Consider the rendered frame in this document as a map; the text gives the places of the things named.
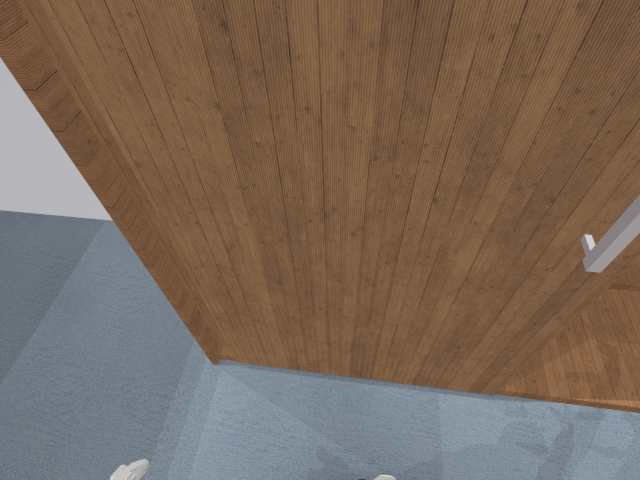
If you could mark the robot left hand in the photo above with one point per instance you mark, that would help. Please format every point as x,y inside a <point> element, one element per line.
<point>134,471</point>

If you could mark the handle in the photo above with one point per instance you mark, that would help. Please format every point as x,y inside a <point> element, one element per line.
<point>623,231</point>

